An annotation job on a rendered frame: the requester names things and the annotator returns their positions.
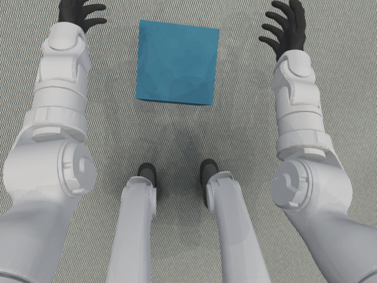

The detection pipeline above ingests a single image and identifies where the robot left forearm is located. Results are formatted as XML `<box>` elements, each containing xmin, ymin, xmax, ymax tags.
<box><xmin>3</xmin><ymin>22</ymin><xmax>91</xmax><ymax>193</ymax></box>

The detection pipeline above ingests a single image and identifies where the carton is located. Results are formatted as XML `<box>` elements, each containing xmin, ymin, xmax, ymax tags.
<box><xmin>135</xmin><ymin>19</ymin><xmax>220</xmax><ymax>106</ymax></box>

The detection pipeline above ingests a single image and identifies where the left robot shin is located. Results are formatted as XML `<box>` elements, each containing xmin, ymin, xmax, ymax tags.
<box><xmin>121</xmin><ymin>176</ymin><xmax>152</xmax><ymax>200</ymax></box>

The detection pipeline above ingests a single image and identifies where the robot right foot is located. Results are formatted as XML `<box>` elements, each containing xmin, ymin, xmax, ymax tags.
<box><xmin>200</xmin><ymin>159</ymin><xmax>219</xmax><ymax>208</ymax></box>

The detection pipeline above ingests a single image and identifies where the robot left hand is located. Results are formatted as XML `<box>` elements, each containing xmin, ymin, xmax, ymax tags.
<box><xmin>58</xmin><ymin>0</ymin><xmax>107</xmax><ymax>34</ymax></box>

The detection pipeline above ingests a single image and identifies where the robot right upper arm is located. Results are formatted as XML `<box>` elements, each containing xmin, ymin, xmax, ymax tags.
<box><xmin>269</xmin><ymin>158</ymin><xmax>377</xmax><ymax>283</ymax></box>

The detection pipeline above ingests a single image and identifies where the robot right forearm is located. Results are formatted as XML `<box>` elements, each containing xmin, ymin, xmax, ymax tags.
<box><xmin>270</xmin><ymin>50</ymin><xmax>345</xmax><ymax>172</ymax></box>

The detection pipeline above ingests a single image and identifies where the robot right hand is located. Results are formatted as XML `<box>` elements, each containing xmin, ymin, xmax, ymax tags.
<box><xmin>259</xmin><ymin>0</ymin><xmax>306</xmax><ymax>62</ymax></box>

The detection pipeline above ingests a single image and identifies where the robot left upper arm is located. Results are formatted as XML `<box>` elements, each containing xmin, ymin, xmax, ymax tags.
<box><xmin>0</xmin><ymin>139</ymin><xmax>97</xmax><ymax>283</ymax></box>

